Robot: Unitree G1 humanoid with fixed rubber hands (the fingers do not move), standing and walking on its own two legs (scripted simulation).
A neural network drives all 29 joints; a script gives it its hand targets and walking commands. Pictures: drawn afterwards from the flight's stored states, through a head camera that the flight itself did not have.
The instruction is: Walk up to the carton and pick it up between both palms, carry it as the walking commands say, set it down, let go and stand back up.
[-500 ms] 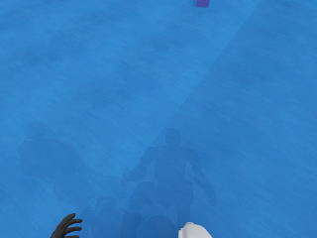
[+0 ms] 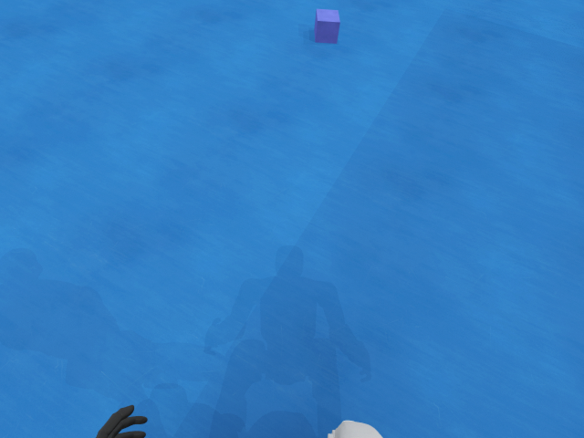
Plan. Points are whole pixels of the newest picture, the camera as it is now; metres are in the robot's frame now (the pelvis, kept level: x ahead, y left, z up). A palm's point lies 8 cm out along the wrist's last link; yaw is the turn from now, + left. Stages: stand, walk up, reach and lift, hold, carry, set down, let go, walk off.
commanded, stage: walk up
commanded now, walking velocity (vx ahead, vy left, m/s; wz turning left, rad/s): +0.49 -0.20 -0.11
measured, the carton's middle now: (326, 26) +2.68 -0.19 -0.68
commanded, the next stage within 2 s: none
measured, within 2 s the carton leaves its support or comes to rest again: neither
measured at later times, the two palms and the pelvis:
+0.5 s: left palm (146, 336) +0.27 +0.25 -0.14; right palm (441, 295) +0.35 -0.26 -0.10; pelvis +0.26 -0.01 +0.00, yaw -2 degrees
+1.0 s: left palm (196, 229) +0.48 +0.21 -0.13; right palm (434, 186) +0.62 -0.30 -0.10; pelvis +0.50 -0.05 +0.01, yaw -2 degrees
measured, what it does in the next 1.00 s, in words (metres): walks ahead: right foot, then left foot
